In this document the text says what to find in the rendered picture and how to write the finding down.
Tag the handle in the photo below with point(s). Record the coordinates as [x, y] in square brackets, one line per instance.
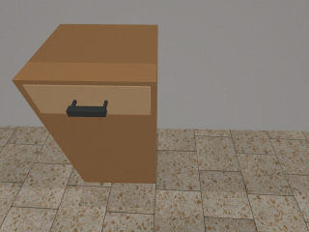
[74, 110]

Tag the drawer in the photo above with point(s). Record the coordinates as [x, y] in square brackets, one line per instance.
[128, 100]

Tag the cabinet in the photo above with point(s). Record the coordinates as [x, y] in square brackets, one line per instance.
[117, 148]

